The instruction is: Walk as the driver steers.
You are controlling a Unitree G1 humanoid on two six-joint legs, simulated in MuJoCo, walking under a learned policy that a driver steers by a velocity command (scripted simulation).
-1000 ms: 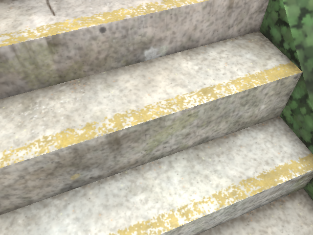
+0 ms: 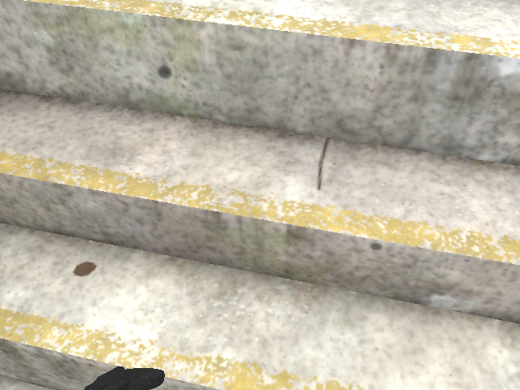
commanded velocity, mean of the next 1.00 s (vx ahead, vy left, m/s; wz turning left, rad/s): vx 0.00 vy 0.00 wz -0.18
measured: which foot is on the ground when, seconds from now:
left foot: up 0.00-0.14, down 0.16-0.56, up 0.58-0.78, down 0.80-0.84, up 0.86-1.00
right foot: down 0.00-0.20, up 0.22-0.52, down 0.54-1.00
